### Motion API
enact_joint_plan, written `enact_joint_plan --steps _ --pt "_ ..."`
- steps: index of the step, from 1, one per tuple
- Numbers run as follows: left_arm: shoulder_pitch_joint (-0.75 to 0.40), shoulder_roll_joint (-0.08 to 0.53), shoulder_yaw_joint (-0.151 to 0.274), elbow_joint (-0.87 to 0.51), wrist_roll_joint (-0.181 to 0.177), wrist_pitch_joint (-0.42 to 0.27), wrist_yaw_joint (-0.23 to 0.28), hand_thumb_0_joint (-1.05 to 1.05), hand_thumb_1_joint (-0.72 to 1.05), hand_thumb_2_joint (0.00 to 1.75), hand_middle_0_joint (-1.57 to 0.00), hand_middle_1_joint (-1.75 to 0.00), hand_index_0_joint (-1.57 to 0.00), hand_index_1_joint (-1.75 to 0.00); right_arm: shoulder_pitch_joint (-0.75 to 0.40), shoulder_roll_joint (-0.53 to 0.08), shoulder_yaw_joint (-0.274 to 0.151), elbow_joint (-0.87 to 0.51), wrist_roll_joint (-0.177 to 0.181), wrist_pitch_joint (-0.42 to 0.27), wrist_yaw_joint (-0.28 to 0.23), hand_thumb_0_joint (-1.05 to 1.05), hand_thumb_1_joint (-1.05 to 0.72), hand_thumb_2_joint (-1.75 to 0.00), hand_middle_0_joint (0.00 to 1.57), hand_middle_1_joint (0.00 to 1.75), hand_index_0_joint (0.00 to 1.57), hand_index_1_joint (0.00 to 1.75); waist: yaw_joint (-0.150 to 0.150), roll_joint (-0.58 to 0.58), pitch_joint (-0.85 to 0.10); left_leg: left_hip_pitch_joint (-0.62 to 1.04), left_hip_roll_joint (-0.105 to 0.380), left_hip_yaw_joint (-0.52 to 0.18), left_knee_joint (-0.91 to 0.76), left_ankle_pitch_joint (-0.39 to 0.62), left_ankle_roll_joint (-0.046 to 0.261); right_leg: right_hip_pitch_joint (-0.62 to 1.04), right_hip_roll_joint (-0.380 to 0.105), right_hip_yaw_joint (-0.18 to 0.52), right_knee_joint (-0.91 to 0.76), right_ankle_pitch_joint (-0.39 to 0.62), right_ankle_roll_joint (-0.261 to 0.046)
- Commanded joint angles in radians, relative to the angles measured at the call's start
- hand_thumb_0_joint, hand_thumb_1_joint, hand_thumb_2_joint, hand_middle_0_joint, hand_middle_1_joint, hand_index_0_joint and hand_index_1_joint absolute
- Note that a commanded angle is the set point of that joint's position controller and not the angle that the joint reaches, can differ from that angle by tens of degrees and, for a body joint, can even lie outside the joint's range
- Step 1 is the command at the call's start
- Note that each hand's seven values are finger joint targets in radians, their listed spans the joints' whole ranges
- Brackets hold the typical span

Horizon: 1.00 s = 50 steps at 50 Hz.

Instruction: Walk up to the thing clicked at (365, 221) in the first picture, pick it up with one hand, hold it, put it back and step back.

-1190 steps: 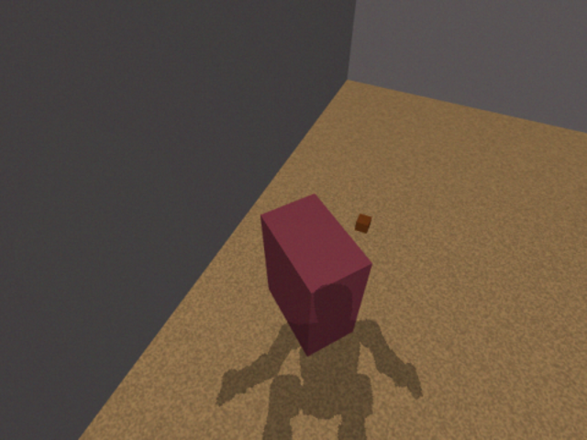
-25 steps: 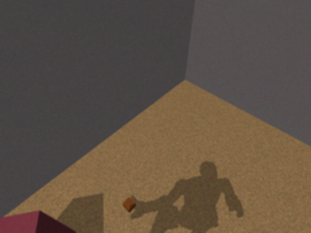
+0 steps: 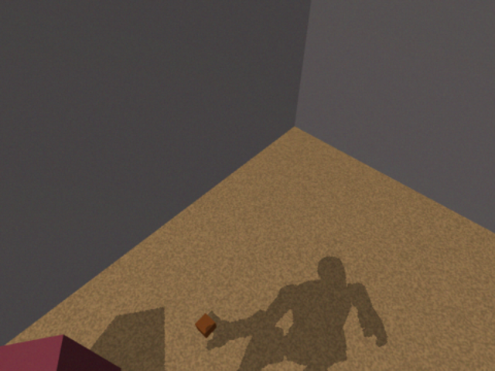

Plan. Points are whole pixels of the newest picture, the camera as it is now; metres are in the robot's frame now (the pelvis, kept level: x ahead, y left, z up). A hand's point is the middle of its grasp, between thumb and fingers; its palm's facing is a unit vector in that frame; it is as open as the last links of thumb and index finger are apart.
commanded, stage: stand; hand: left
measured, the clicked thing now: (205, 325) +0.41 +0.19 -0.76
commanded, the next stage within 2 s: walk up in 0.92 s
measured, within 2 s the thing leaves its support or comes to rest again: neither
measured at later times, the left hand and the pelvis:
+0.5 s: hand out of the picture +0.08 +0.26 -0.16, palm faces -0.03 -0.94 -0.34, open 7.4 cm; pelvis +0.01 +0.00 +0.00, yaw +0 degrees
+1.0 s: hand out of the picture +0.08 +0.26 -0.16, palm faces -0.03 -0.94 -0.35, open 7.4 cm; pelvis +0.00 +0.00 +0.00, yaw -1 degrees
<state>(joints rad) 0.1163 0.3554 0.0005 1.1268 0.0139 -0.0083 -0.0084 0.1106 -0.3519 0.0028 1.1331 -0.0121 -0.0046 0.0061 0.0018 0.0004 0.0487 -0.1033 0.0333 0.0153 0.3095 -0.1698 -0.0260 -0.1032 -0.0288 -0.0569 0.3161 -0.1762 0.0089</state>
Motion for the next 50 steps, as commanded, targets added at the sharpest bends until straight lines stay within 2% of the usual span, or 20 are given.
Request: enact_joint_plan --steps 1,12,41,45,46,47,48,49,50 --pt "-0.039 0.214 0.039 -0.057 -0.003 -0.02 0.013 0.0 0.9 0.9 -0.2 -0.3 -0.2 -0.3 -0.045 -0.214 -0.038 -0.058 0.001 -0.024 -0.013 0.0 -0.9 -0.9 0.2 0.3 0.2 0.3 0.0 0.006 -0.078 0.011 0.111 -0.084 -0.046 0.127 0.034 0.008 -0.118 0.1 -0.05 0.116 -0.025" --pt "-0.033 0.214 0.037 -0.057 -0.004 -0.02 0.014 0.0 0.9 0.9 -0.2 -0.3 -0.2 -0.3 -0.043 -0.215 -0.039 -0.054 0.002 -0.022 -0.013 0.0 -0.9 -0.9 0.2 0.3 0.2 0.3 0.002 0.004 -0.07 0.013 0.111 -0.085 -0.047 0.129 0.032 0.006 -0.116 0.101 -0.049 0.111 -0.025" --pt "-0.034 0.214 0.039 -0.063 -0.002 -0.022 0.015 0.0 0.9 0.9 -0.2 -0.3 -0.2 -0.3 -0.037 -0.214 -0.039 -0.064 0.0 -0.025 -0.016 0.0 -0.9 -0.9 0.2 0.3 0.2 0.3 -0.001 0.003 -0.087 0.021 0.11 -0.075 -0.039 0.179 0.035 0.028 -0.121 0.098 -0.042 0.177 -0.023" --pt "-0.033 0.217 0.041 -0.062 -0.004 -0.022 0.017 0.0 0.9 0.9 -0.2 -0.3 -0.2 -0.3 -0.04 -0.21 -0.04 -0.064 0.002 -0.023 -0.015 0.0 -0.9 -0.9 0.2 0.3 0.2 0.3 -0.001 -0.005 -0.077 0.03 0.113 -0.078 -0.041 0.175 0.034 0.018 -0.119 0.095 -0.041 0.158 -0.023" --pt "-0.05 0.309 0.121 -0.124 0.031 0.021 -0.005 0.0 0.9 0.9 -0.2 -0.3 -0.2 -0.3 0.073 -0.319 -0.092 -0.072 0.003 -0.032 -0.046 0.0 -0.9 -0.9 0.2 0.3 0.2 0.3 -0.03 -0.109 -0.011 0.019 0.146 -0.113 0.021 0.277 0.082 -0.087 -0.061 0.06 0.091 0.189 -0.031" --pt "-0.051 0.286 0.12 -0.145 0.031 0.039 -0.011 0.0 0.9 0.9 -0.2 -0.3 -0.2 -0.3 0.127 -0.356 -0.11 -0.066 0.008 -0.031 -0.061 0.0 -0.9 -0.9 0.2 0.3 0.2 0.3 -0.043 -0.033 -0.033 0.092 0.215 -0.172 0.021 0.328 0.128 -0.173 -0.04 0.037 0.167 0.095 -0.028" --pt "-0.045 0.251 0.118 -0.163 0.032 0.054 -0.015 0.0 0.9 0.9 -0.2 -0.3 -0.2 -0.3 0.135 -0.377 -0.124 -0.075 0.007 -0.032 -0.07 0.0 -0.9 -0.9 0.2 0.3 0.2 0.3 -0.048 0.044 -0.025 0.102 0.295 -0.244 -0.004 0.333 0.201 -0.237 0.001 0.026 0.274 -0.142 -0.018" --pt "-0.062 0.242 0.122 -0.195 0.037 0.071 -0.022 0.0 0.9 0.9 -0.2 -0.3 -0.2 -0.3 0.157 -0.39 -0.139 -0.091 0.001 -0.037 -0.081 0.0 -0.9 -0.9 0.2 0.3 0.2 0.3 -0.071 0.088 -0.034 0.114 0.382 -0.317 -0.028 0.375 0.275 -0.307 0.008 0.077 0.448 -0.351 -0.019" --pt "-0.042 0.223 0.127 -0.22 0.032 0.087 -0.028 0.0 0.9 0.9 -0.2 -0.3 -0.2 -0.3 0.146 -0.385 -0.147 -0.119 -0.005 -0.043 -0.089 0.0 -0.9 -0.9 0.2 0.3 0.2 0.3 -0.049 0.074 -0.042 0.064 0.426 -0.325 -0.022 0.39 0.305 -0.313 -0.005 0.162 0.596 -0.379 -0.019"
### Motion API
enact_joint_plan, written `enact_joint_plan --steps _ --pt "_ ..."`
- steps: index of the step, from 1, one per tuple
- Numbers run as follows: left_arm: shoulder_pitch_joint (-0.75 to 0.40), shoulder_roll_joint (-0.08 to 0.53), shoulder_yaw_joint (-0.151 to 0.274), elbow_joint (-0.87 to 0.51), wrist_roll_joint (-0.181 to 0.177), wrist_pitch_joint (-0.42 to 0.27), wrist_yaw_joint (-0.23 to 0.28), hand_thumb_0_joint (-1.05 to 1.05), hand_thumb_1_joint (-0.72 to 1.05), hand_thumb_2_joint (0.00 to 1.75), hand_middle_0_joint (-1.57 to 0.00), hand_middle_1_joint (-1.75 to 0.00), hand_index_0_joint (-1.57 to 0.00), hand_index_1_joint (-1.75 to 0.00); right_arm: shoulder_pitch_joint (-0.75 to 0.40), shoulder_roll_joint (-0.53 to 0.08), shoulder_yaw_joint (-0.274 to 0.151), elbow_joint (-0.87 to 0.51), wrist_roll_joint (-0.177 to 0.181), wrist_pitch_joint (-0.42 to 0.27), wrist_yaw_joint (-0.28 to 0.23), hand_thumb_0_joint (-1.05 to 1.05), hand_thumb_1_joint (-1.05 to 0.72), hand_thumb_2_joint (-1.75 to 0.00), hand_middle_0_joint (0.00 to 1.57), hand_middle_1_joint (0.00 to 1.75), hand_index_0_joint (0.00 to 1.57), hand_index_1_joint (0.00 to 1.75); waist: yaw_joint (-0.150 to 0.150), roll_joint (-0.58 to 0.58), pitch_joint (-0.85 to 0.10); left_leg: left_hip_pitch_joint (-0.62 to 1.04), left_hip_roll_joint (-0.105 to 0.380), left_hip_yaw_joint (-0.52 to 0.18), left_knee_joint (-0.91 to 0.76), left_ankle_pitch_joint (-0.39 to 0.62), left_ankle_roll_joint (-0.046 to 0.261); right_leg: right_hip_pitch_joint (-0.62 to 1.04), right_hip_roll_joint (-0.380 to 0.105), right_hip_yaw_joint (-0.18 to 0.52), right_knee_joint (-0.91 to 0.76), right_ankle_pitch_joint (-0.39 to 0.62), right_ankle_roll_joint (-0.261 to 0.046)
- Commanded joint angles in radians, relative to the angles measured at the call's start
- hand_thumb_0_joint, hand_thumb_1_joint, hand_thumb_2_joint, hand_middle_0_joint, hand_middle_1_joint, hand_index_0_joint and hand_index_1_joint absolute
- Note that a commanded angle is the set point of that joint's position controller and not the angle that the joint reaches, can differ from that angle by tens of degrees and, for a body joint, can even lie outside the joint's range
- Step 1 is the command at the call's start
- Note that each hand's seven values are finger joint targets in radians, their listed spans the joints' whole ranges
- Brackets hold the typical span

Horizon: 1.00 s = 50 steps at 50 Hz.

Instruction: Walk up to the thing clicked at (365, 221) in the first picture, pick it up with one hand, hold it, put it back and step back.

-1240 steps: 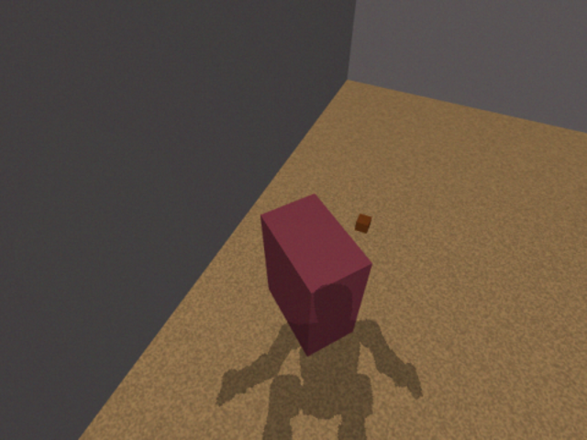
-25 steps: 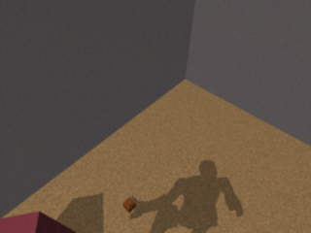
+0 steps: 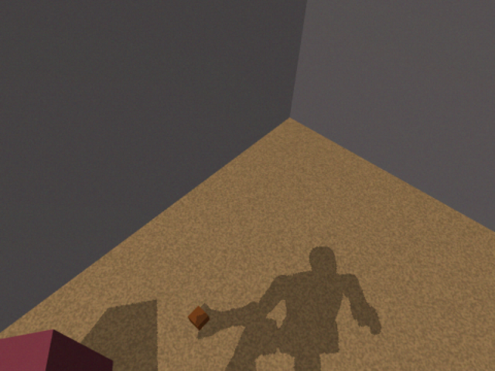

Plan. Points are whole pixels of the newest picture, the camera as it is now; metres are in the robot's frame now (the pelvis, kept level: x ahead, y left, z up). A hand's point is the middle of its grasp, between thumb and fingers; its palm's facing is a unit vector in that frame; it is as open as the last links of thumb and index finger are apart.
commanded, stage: walk up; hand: left
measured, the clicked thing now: (198, 318) +0.41 +0.19 -0.75
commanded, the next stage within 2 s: stand in 2.00 s
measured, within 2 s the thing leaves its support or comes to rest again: neither
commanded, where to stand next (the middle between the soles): +0.02 -0.05 m, yaw +0 degrees
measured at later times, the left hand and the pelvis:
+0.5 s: hand out of the picture +0.08 +0.15 -0.16, palm faces -0.02 -0.93 -0.36, open 7.4 cm; pelvis -0.01 -0.10 -0.02, yaw +0 degrees
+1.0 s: hand out of the picture +0.05 +0.22 -0.15, palm faces +0.00 -0.91 -0.41, open 7.4 cm; pelvis -0.02 -0.05 -0.01, yaw +1 degrees
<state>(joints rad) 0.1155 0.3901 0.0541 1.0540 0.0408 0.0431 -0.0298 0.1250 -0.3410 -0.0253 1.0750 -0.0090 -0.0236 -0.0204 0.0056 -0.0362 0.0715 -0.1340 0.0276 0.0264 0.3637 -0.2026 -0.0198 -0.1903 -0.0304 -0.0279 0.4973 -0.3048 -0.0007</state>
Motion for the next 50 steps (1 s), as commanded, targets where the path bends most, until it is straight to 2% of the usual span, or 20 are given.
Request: enact_joint_plan --steps 1,4,7,10,11,12,13,14,17,23,27,31,33,34,35,40,43,45,48,50 --pt "-0.022 0.181 0.074 -0.161 0.0 0.045 -0.014 0.0 0.9 0.9 -0.2 -0.3 -0.2 -0.3 0.101 -0.389 -0.126 -0.095 -0.015 -0.027 -0.067 0.0 -0.9 -0.9 0.2 0.3 0.2 0.3 -0.034 0.137 -0.069 0.049 0.426 -0.308 -0.07 0.405 0.291 -0.222 -0.015 0.174 0.474 -0.247 -0.019" --pt "0.019 0.188 0.078 -0.189 -0.012 0.045 -0.029 0.0 0.9 0.9 -0.2 -0.3 -0.2 -0.3 0.017 -0.362 -0.126 -0.157 -0.03 -0.031 -0.071 0.0 -0.9 -0.9 0.2 0.3 0.2 0.3 0.008 0.184 -0.079 0.055 0.353 -0.191 0.012 0.366 0.248 -0.256 -0.039 0.225 0.458 -0.223 -0.03" --pt "0.023 0.173 0.079 -0.207 -0.01 0.033 -0.036 0.0 0.9 0.9 -0.2 -0.3 -0.2 -0.3 0.018 -0.358 -0.124 -0.188 -0.035 -0.023 -0.053 0.0 -0.9 -0.9 0.2 0.3 0.2 0.3 0.002 0.248 -0.069 0.005 0.294 -0.128 0.073 0.278 0.202 -0.181 -0.041 0.127 0.249 -0.165 -0.024" --pt "0.184 0.163 0.084 -0.127 -0.011 0.002 -0.014 0.0 0.9 0.9 -0.2 -0.3 -0.2 -0.3 -0.037 -0.314 -0.102 -0.224 -0.025 0.004 -0.02 0.0 -0.9 -0.9 0.2 0.3 0.2 0.3 0.06 0.167 -0.112 -0.131 0.166 -0.005 0.301 0.162 0.149 0.071 0.06 -0.03 -0.053 0.071 -0.014" --pt "0.202 0.226 0.1 -0.12 -0.007 -0.015 -0.001 0.0 0.9 0.9 -0.2 -0.3 -0.2 -0.3 0.018 -0.233 -0.076 -0.229 -0.017 0.014 -0.014 0.0 -0.9 -0.9 0.2 0.3 0.2 0.3 0.066 -0.028 -0.111 -0.231 0.08 0.044 0.475 -0.052 0.101 0.142 0.004 0.092 -0.123 0.165 -0.014" --pt "0.18 0.324 0.115 -0.153 0.006 -0.032 0.011 0.0 0.9 0.9 -0.2 -0.3 -0.2 -0.3 0.023 -0.143 -0.045 -0.26 -0.006 0.022 -0.014 0.0 -0.9 -0.9 0.2 0.3 0.2 0.3 0.064 -0.292 -0.087 -0.396 -0.06 0.008 0.627 -0.46 0.045 0.103 -0.216 0.453 -0.201 0.24 -0.087" --pt "0.088 0.339 0.106 -0.189 0.009 -0.034 0.015 0.0 0.9 0.9 -0.2 -0.3 -0.2 -0.3 0.038 -0.201 -0.063 -0.242 0.002 0.036 -0.022 0.0 -0.9 -0.9 0.2 0.3 0.2 0.3 0.042 -0.166 -0.101 -0.316 -0.024 -0.137 0.683 -0.449 0.036 -0.019 -0.302 0.533 -0.235 0.057 -0.195" --pt "0.02 0.367 0.106 -0.21 0.009 -0.03 0.016 0.0 0.9 0.9 -0.2 -0.3 -0.2 -0.3 0.053 -0.252 -0.078 -0.224 0.005 0.032 -0.022 0.0 -0.9 -0.9 0.2 0.3 0.2 0.3 0.019 -0.181 -0.073 -0.231 -0.007 -0.126 0.69 -0.453 0.03 -0.146 -0.326 0.575 -0.234 -0.001 -0.253" --pt "-0.018 0.243 0.073 -0.202 -0.01 -0.049 0.034 0.0 0.9 0.9 -0.2 -0.3 -0.2 -0.3 0.096 -0.252 -0.068 -0.164 0.023 0.033 -0.008 0.0 -0.9 -0.9 0.2 0.3 0.2 0.3 -0.013 -0.094 -0.058 -0.299 0.005 -0.167 0.645 -0.316 0.028 -0.008 -0.18 0.301 -0.13 0.07 -0.165" --pt "0.11 0.287 0.088 -0.19 -0.02 -0.08 0.062 0.0 0.9 0.9 -0.2 -0.3 -0.2 -0.3 0.045 -0.257 -0.07 -0.205 -0.02 0.046 0.002 0.0 -0.9 -0.9 0.2 0.3 0.2 0.3 0.047 -0.077 -0.071 -0.333 0.007 -0.165 0.453 -0.327 0.03 0.139 -0.319 0.37 -0.043 0.495 -0.251" --pt "0.1 0.286 0.081 -0.214 -0.03 -0.088 0.076 0.0 0.9 0.9 -0.2 -0.3 -0.2 -0.3 0.063 -0.253 -0.088 -0.223 -0.031 0.044 0.02 0.0 -0.9 -0.9 0.2 0.3 0.2 0.3 0.025 -0.09 -0.094 -0.266 0.001 -0.112 0.394 -0.289 0.044 0.101 -0.324 0.325 0.014 0.645 -0.248" --pt "0.005 0.24 0.055 -0.241 -0.039 -0.078 0.074 0.0 0.9 0.9 -0.2 -0.3 -0.2 -0.3 0.151 -0.248 -0.109 -0.2 -0.032 0.03 0.033 0.0 -0.9 -0.9 0.2 0.3 0.2 0.3 -0.052 -0.031 -0.149 -0.003 0.001 -0.105 0.078 0.019 0.086 -0.07 -0.206 0.165 0.149 0.413 -0.123" --pt "0.012 0.16 0.028 -0.244 -0.055 -0.069 0.075 0.0 0.9 0.9 -0.2 -0.3 -0.2 -0.3 0.066 -0.329 -0.121 -0.245 -0.034 0.019 0.033 0.0 -0.9 -0.9 0.2 0.3 0.2 0.3 -0.016 0.19 -0.139 0.048 0.232 -0.415 0.018 0.193 0.217 -0.244 0.037 -0.013 0.312 -0.106 -0.019" --pt "0.009 0.202 0.041 -0.214 -0.043 -0.061 0.079 0.0 0.9 0.9 -0.2 -0.3 -0.2 -0.3 0.07 -0.331 -0.12 -0.244 -0.028 0.019 0.037 0.0 -0.9 -0.9 0.2 0.3 0.2 0.3 -0.047 0.201 -0.131 -0.043 0.292 -0.465 0.007 0.111 0.298 -0.184 0.024 0.052 0.406 -0.354 -0.022" --pt "0.018 0.196 0.036 -0.202 -0.044 -0.063 0.074 0.0 0.9 0.9 -0.2 -0.3 -0.2 -0.3 0.063 -0.307 -0.114 -0.238 -0.026 0.019 0.036 0.0 -0.9 -0.9 0.2 0.3 0.2 0.3 -0.028 0.168 -0.091 -0.064 0.279 -0.432 0.009 0.111 0.307 -0.172 -0.002 0.072 0.357 -0.35 -0.026" --pt "0.104 0.165 0.026 -0.148 -0.042 -0.094 0.066 0.0 0.9 0.9 -0.2 -0.3 -0.2 -0.3 -0.027 -0.254 -0.078 -0.254 -0.004 0.028 0.027 0.0 -0.9 -0.9 0.2 0.3 0.2 0.3 0.031 0.167 -0.096 -0.025 0.14 -0.195 0.171 0.377 0.167 -0.027 0.022 -0.01 -0.015 0.041 -0.015" --pt "0.086 0.237 0.033 -0.138 -0.016 -0.109 0.073 0.0 0.9 0.9 -0.2 -0.3 -0.2 -0.3 -0.033 -0.209 -0.059 -0.262 0.018 0.036 0.031 0.0 -0.9 -0.9 0.2 0.3 0.2 0.3 0.019 0.035 -0.123 -0.163 0.044 -0.139 0.242 0.125 0.069 0.103 -0.151 0.269 -0.103 0.232 -0.103" --pt "-0.036 0.283 0.03 -0.159 -0.016 -0.101 0.06 0.0 0.9 0.9 -0.2 -0.3 -0.2 -0.3 0.027 -0.218 -0.069 -0.215 0.005 0.048 0.028 0.0 -0.9 -0.9 0.2 0.3 0.2 0.3 -0.04 -0.071 -0.041 -0.046 -0.005 -0.098 0.269 -0.254 0.054 -0.135 -0.271 0.365 -0.137 0.033 -0.198" --pt "-0.055 0.2 0.003 -0.155 -0.03 -0.095 0.048 0.0 0.9 0.9 -0.2 -0.3 -0.2 -0.3 0.001 -0.257 -0.074 -0.185 -0.003 0.024 0.037 0.0 -0.9 -0.9 0.2 0.3 0.2 0.3 -0.032 0.007 -0.003 -0.004 0.09 -0.229 0.0 -0.13 0.094 -0.181 -0.095 0.157 -0.092 -0.037 -0.059" --pt "-0.011 0.187 0.004 -0.125 -0.034 -0.094 0.044 0.0 0.9 0.9 -0.2 -0.3 -0.2 -0.3 -0.041 -0.256 -0.066 -0.188 -0.005 0.012 0.042 0.0 -0.9 -0.9 0.2 0.3 0.2 0.3 0.009 0.017 -0.032 -0.075 0.148 -0.282 -0.054 -0.132 0.132 -0.062 -0.02 0.088 -0.029 -0.021 -0.033"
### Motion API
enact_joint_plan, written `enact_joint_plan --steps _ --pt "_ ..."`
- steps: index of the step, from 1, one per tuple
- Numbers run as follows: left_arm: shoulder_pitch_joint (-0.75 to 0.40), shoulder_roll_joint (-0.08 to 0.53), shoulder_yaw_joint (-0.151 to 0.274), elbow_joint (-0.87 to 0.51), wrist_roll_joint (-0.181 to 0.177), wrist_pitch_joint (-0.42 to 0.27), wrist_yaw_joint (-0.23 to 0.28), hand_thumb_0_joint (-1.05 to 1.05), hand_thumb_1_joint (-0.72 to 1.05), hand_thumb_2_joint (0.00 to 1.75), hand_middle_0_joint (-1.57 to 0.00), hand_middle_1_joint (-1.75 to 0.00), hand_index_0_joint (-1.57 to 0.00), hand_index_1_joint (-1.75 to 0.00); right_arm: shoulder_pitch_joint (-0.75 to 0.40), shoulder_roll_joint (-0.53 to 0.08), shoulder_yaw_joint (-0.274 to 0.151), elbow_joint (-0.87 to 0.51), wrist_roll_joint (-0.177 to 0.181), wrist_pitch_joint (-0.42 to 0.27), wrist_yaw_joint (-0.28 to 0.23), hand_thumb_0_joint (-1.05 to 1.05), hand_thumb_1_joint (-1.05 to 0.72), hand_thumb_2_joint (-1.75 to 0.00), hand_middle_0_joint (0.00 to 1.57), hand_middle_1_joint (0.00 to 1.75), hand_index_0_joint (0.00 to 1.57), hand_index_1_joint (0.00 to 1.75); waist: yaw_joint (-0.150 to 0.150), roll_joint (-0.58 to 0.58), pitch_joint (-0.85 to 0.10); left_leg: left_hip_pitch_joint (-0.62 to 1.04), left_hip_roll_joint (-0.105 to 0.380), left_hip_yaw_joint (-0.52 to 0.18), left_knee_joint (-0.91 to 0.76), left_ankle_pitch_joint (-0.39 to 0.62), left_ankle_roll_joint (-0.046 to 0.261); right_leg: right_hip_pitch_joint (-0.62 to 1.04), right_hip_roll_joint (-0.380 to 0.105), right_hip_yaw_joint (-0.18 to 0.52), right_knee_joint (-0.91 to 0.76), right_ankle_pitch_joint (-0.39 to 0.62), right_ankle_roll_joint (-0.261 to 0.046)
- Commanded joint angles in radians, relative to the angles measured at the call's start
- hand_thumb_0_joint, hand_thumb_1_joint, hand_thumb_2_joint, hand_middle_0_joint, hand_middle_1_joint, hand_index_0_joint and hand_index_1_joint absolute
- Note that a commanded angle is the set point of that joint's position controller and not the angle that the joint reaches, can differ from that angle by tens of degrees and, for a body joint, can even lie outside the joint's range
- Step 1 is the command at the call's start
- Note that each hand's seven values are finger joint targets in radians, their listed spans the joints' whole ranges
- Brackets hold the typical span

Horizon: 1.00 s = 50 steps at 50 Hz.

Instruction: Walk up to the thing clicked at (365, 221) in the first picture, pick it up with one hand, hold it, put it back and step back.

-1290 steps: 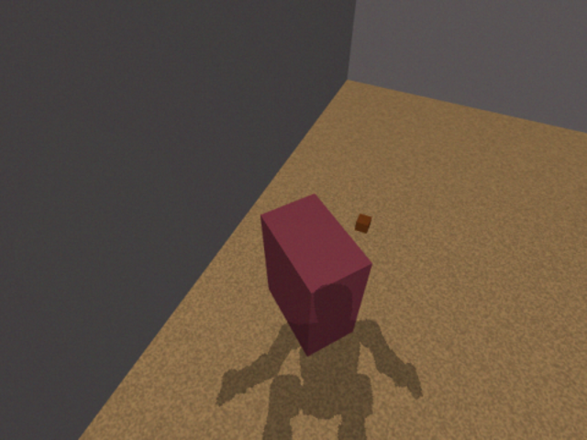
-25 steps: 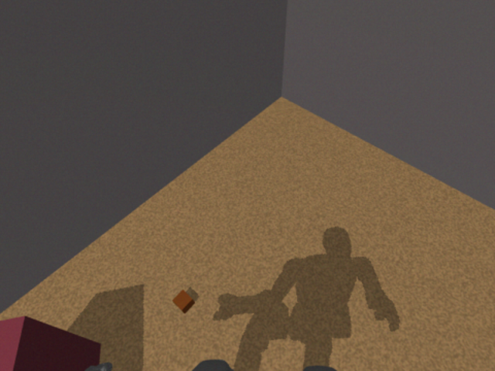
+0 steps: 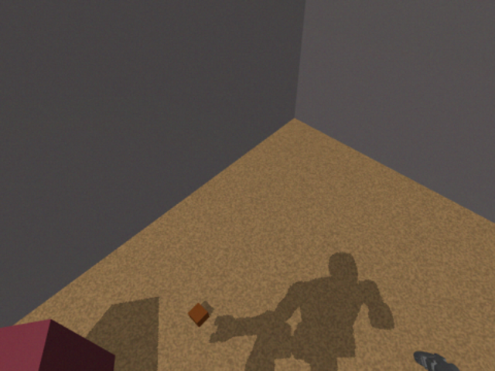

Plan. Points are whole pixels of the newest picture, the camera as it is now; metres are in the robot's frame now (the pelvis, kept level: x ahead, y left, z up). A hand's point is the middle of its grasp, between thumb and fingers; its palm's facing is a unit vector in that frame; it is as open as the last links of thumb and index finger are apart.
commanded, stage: walk up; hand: left
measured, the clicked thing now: (198, 314) +0.43 +0.24 -0.74
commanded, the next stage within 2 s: stand in 1.00 s
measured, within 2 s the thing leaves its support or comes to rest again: neither
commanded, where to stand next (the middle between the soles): +0.04 +0.01 m, yaw -1 degrees
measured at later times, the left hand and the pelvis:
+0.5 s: hand out of the picture +0.11 +0.26 -0.14, palm faces -0.04 -0.93 -0.36, open 7.4 cm; pelvis +0.01 +0.00 +0.02, yaw -1 degrees
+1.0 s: hand out of the picture +0.09 +0.25 -0.14, palm faces -0.05 -0.93 -0.37, open 7.4 cm; pelvis +0.01 +0.00 +0.02, yaw -1 degrees
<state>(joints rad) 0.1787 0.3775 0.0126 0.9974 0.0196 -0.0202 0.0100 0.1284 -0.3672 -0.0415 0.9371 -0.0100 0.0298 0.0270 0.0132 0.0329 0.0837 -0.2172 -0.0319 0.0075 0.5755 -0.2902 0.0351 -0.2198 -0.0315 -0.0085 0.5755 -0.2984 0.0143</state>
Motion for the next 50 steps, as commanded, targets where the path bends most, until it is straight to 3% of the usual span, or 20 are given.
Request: enact_joint_plan --steps 1,6,11,37,49,50 --pt "-0.054 0.203 0.047 -0.055 -0.014 -0.029 0.002 0.0 0.9 0.9 -0.2 -0.3 -0.2 -0.3 -0.054 -0.232 -0.045 -0.047 -0.005 -0.044 -0.006 0.0 -0.9 -0.9 0.2 0.3 0.2 0.3 0.01 -0.052 -0.048 -0.02 0.209 -0.248 -0.275 -0.057 0.081 0.015 -0.017 0.062 -0.115 -0.03 -0.047" --pt "-0.063 0.218 0.044 -0.024 -0.02 -0.038 0.007 0.0 0.9 0.9 -0.2 -0.3 -0.2 -0.3 -0.056 -0.2 -0.031 -0.014 -0.001 -0.05 -0.012 0.0 -0.9 -0.9 0.2 0.3 0.2 0.3 0.001 -0.007 -0.109 0.066 0.141 -0.139 -0.238 0.198 0.016 0.092 -0.084 0.111 -0.169 0.231 -0.056" --pt "-0.079 0.21 0.034 -0.002 -0.02 -0.034 0.013 0.0 0.9 0.9 -0.2 -0.3 -0.2 -0.3 -0.062 -0.198 -0.033 0.016 0.003 -0.046 -0.017 0.0 -0.9 -0.9 0.2 0.3 0.2 0.3 -0.002 0.005 -0.139 0.133 0.148 -0.112 -0.236 0.295 0.014 0.109 -0.092 0.096 -0.201 0.293 -0.046" --pt "-0.135 0.203 0.033 0.062 -0.004 -0.022 0.011 0.0 0.9 0.9 -0.2 -0.3 -0.2 -0.3 -0.091 -0.202 -0.034 0.085 0.0 -0.039 -0.017 0.0 -0.9 -0.9 0.2 0.3 0.2 0.3 -0.011 -0.033 -0.117 0.133 0.148 -0.097 -0.307 0.19 0.006 0.118 -0.093 0.095 -0.268 0.256 -0.034" --pt "-0.136 0.2 0.036 0.066 -0.003 -0.021 0.012 0.0 0.9 0.9 -0.2 -0.3 -0.2 -0.3 -0.071 -0.193 -0.033 0.098 0.001 -0.039 -0.019 0.0 -0.9 -0.9 0.2 0.3 0.2 0.3 -0.015 -0.031 -0.118 0.131 0.148 -0.101 -0.307 0.21 0.006 0.117 -0.091 0.093 -0.265 0.262 -0.034" --pt "-0.128 0.181 0.023 0.069 -0.009 -0.018 0.008 0.0 0.9 0.9 -0.2 -0.3 -0.2 -0.3 -0.077 -0.18 -0.02 0.107 0.001 -0.051 -0.024 0.0 -0.9 -0.9 0.2 0.3 0.2 0.3 -0.016 -0.049 -0.139 0.156 0.165 -0.113 -0.32 0.275 -0.001 0.125 -0.098 0.097 -0.27 0.27 -0.032"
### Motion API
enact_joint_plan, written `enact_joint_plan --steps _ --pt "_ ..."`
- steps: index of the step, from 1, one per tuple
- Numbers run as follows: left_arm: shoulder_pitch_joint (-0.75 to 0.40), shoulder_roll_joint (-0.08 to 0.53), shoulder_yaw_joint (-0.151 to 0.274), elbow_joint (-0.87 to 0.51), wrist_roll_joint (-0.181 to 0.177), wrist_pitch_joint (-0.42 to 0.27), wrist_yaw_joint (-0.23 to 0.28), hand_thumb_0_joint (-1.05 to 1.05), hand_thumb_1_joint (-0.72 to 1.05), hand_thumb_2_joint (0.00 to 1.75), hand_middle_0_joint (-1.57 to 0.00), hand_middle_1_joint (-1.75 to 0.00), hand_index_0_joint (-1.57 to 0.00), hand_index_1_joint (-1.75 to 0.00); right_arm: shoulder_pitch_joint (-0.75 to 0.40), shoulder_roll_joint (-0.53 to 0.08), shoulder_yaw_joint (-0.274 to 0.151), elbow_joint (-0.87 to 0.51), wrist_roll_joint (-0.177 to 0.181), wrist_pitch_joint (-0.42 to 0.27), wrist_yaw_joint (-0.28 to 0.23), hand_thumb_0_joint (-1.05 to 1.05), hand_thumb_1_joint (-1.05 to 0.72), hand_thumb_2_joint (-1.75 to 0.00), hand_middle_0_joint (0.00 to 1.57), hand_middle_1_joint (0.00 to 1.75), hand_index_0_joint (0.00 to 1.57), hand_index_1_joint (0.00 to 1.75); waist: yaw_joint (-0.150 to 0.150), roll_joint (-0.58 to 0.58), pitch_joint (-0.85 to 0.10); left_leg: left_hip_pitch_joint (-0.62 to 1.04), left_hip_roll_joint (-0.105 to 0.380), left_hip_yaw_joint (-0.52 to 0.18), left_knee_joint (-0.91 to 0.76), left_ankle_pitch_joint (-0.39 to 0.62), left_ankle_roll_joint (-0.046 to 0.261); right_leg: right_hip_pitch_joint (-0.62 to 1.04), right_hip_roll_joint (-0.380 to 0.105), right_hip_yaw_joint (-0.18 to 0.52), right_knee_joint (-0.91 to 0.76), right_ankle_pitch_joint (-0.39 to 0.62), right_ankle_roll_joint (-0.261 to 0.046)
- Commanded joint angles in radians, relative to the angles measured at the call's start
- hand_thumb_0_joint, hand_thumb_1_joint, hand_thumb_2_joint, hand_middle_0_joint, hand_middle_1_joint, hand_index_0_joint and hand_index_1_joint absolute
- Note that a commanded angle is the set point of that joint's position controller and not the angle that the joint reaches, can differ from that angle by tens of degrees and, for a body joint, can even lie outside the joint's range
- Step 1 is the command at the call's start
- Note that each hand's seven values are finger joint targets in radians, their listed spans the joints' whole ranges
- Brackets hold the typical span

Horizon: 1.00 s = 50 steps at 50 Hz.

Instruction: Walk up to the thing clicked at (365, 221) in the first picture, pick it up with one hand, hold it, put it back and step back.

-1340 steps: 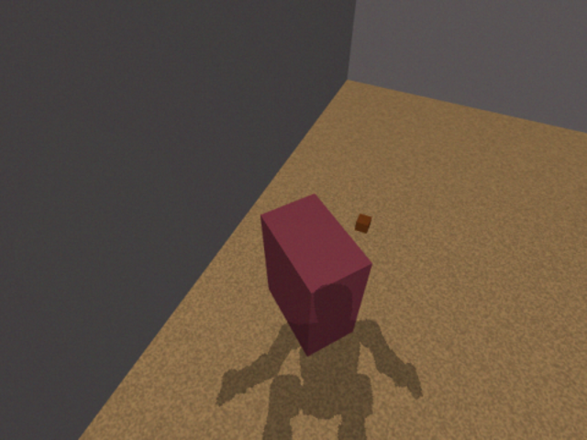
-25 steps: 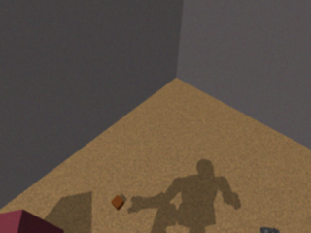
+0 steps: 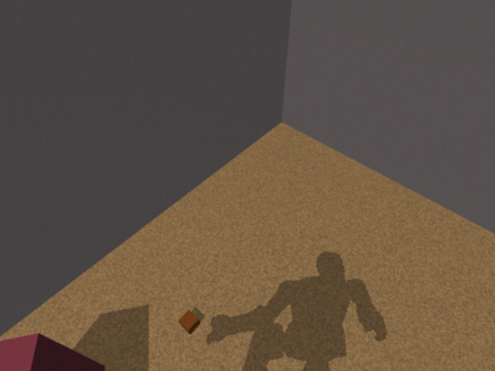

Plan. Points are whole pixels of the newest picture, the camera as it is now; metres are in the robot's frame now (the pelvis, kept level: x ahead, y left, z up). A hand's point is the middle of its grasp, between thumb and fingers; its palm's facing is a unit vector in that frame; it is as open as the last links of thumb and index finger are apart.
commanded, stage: stand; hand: left
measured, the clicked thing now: (189, 322) +0.42 +0.25 -0.75
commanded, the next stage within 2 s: none
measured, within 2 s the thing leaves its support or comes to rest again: neither
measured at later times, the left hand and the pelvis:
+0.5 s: hand out of the picture +0.07 +0.24 -0.15, palm faces -0.03 -0.94 -0.34, open 7.4 cm; pelvis +0.00 -0.01 +0.00, yaw +0 degrees
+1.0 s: hand out of the picture +0.07 +0.24 -0.16, palm faces -0.04 -0.94 -0.34, open 7.4 cm; pelvis +0.00 -0.02 +0.00, yaw +0 degrees
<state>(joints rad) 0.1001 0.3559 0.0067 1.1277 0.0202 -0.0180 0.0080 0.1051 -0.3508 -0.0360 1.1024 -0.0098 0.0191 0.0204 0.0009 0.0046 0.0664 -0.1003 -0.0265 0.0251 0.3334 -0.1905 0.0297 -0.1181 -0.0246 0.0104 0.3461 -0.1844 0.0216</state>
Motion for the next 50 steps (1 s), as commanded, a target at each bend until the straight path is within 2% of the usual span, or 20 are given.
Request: enact_joint_plan --steps 1,3,12,16,25,27,32,40,47,50 --pt "-0.048 0.2 0.03 -0.063 -0.011 -0.019 0.007 0.0 0.9 0.9 -0.2 -0.3 -0.2 -0.3 -0.053 -0.2 -0.024 -0.055 0.0 -0.047 -0.02 0.0 -0.9 -0.9 0.2 0.3 0.2 0.3 -0.003 -0.015 -0.119 0.049 0.161 -0.128 -0.078 0.188 0.002 0.017 -0.103 0.081 -0.046 0.153 -0.037" --pt "-0.047 0.201 0.029 -0.061 -0.011 -0.018 0.006 0.0 0.9 0.9 -0.2 -0.3 -0.2 -0.3 -0.058 -0.204 -0.023 -0.046 0.001 -0.05 -0.021 0.0 -0.9 -0.9 0.2 0.3 0.2 0.3 -0.001 -0.007 -0.094 0.03 0.161 -0.132 -0.083 0.184 -0.003 0.015 -0.101 0.077 -0.054 0.134 -0.035" --pt "-0.031 0.209 0.026 -0.06 -0.008 -0.021 0.003 0.0 0.9 0.9 -0.2 -0.3 -0.2 -0.3 -0.052 -0.213 -0.017 -0.033 0.002 -0.055 -0.026 0.0 -0.9 -0.9 0.2 0.3 0.2 0.3 -0.006 0.003 -0.103 0.039 0.159 -0.118 -0.079 0.196 -0.008 0.039 -0.113 0.085 -0.074 0.185 -0.035" --pt "-0.032 0.213 0.027 -0.06 -0.01 -0.018 0.003 0.0 0.9 0.9 -0.2 -0.3 -0.2 -0.3 -0.046 -0.206 -0.013 -0.027 0.001 -0.054 -0.025 0.0 -0.9 -0.9 0.2 0.3 0.2 0.3 -0.007 0.004 -0.078 0.023 0.157 -0.12 -0.094 0.127 -0.011 0.024 -0.111 0.088 -0.084 0.116 -0.039" --pt "-0.029 0.208 0.023 -0.067 -0.01 -0.022 0.001 0.0 0.9 0.9 -0.2 -0.3 -0.2 -0.3 -0.05 -0.211 -0.014 -0.024 0.002 -0.055 -0.024 0.0 -0.9 -0.9 0.2 0.3 0.2 0.3 -0.005 -0.003 -0.098 0.039 0.159 -0.119 -0.08 0.154 -0.011 0.024 -0.111 0.09 -0.087 0.154 -0.04" --pt "-0.031 0.205 0.023 -0.065 -0.011 -0.021 0.001 0.0 0.9 0.9 -0.2 -0.3 -0.2 -0.3 -0.048 -0.213 -0.013 -0.021 0.001 -0.054 -0.024 0.0 -0.9 -0.9 0.2 0.3 0.2 0.3 -0.006 0.002 -0.084 0.024 0.16 -0.122 -0.088 0.126 -0.011 0.021 -0.112 0.091 -0.088 0.125 -0.041" --pt "-0.033 0.212 0.023 -0.068 -0.009 -0.02 0.002 0.0 0.9 0.9 -0.2 -0.3 -0.2 -0.3 -0.044 -0.215 -0.015 -0.021 -0.001 -0.053 -0.025 0.0 -0.9 -0.9 0.2 0.3 0.2 0.3 -0.008 -0.007 -0.093 0.032 0.16 -0.118 -0.078 0.134 -0.012 0.014 -0.11 0.091 -0.086 0.127 -0.045" --pt "-0.023 0.212 0.022 -0.064 -0.012 -0.019 0.0 0.0 0.9 0.9 -0.2 -0.3 -0.2 -0.3 -0.032 -0.215 -0.01 -0.015 0.0 -0.05 -0.022 0.0 -0.9 -0.9 0.2 0.3 0.2 0.3 -0.007 0.005 -0.071 0.007 0.155 -0.12 -0.09 0.078 -0.01 0.011 -0.109 0.097 -0.097 0.088 -0.046" --pt "-0.018 0.217 0.023 -0.064 -0.014 -0.019 0.001 0.0 0.9 0.9 -0.2 -0.3 -0.2 -0.3 -0.022 -0.209 -0.006 -0.016 0.0 -0.053 -0.023 0.0 -0.9 -0.9 0.2 0.3 0.2 0.3 -0.006 -0.001 -0.078 0.009 0.158 -0.122 -0.087 0.109 -0.012 0.018 -0.109 0.097 -0.088 0.098 -0.049" --pt "-0.015 0.216 0.022 -0.063 -0.012 -0.019 0.0 0.0 0.9 0.9 -0.2 -0.3 -0.2 -0.3 -0.021 -0.212 -0.005 -0.016 0.002 -0.054 -0.024 0.0 -0.9 -0.9 0.2 0.3 0.2 0.3 -0.005 -0.002 -0.086 0.014 0.16 -0.125 -0.084 0.128 -0.011 0.026 -0.111 0.097 -0.085 0.131 -0.047"
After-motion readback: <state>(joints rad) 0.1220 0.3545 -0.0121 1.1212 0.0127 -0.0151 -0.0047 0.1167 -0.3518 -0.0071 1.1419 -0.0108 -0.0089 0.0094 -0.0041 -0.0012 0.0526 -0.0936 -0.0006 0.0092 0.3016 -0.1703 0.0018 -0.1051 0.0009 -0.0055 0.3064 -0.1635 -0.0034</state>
